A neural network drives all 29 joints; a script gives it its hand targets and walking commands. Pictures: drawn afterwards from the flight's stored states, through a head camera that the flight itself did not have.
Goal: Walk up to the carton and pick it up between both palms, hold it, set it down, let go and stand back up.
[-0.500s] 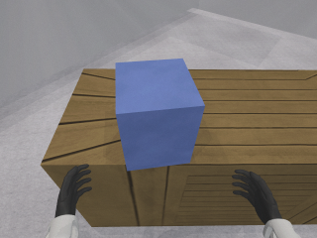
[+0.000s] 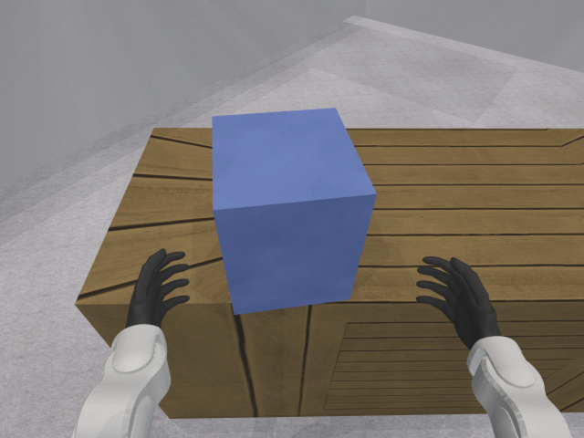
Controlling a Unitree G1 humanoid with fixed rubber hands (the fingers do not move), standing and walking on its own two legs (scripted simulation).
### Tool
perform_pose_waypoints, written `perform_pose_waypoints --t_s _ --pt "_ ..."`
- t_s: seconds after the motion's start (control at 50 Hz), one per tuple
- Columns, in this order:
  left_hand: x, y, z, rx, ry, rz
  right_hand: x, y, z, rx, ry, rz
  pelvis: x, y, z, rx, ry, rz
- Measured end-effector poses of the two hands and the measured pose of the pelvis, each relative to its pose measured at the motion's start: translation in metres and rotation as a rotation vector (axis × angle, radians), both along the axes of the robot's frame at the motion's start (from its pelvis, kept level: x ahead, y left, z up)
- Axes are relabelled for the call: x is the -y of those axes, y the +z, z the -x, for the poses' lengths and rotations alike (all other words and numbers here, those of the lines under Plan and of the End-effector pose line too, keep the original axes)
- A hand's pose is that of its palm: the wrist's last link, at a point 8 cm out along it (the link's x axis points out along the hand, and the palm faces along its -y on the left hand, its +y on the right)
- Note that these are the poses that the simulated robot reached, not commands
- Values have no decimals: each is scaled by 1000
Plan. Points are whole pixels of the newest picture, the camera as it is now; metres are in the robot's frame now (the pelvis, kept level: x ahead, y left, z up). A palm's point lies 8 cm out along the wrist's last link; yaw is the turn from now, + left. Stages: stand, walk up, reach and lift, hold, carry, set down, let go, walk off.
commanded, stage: reach and lift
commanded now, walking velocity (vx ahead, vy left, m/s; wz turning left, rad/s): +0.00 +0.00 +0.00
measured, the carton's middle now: (284, 212) +0.46 +0.02 +0.05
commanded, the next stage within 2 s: none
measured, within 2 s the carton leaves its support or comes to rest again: neither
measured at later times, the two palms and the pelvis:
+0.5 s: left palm (164, 260) +0.31 +0.16 +0.13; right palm (455, 243) +0.35 -0.20 +0.12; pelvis -0.01 +0.00 +0.00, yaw +0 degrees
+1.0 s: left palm (152, 206) +0.36 +0.18 +0.17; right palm (432, 189) +0.41 -0.17 +0.16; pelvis +0.00 +0.00 +0.00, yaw +0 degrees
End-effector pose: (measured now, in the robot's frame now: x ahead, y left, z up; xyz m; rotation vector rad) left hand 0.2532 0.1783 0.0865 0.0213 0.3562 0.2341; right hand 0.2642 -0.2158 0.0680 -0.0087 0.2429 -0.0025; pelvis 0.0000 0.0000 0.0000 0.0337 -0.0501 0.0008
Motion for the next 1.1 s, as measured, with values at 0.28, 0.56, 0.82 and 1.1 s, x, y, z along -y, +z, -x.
perform_pose_waypoints --t_s 0.28,0.56,0.82,1.1 --pt "16 24 -28 -10 -54 -18 -8 38 -52 56 -2 -15 2 0 4 5 -2 0" --pt "15 49 -61 -2 -51 -45 -19 61 -92 47 20 -33 3 0 6 8 -2 0" --pt "6 65 -86 2 -33 -68 -33 79 -123 35 47 -43 2 0 5 2 -4 4" --pt "-6 91 -123 19 -3 -95 -45 104 -159 19 58 -45 1 1 3 -28 -3 5"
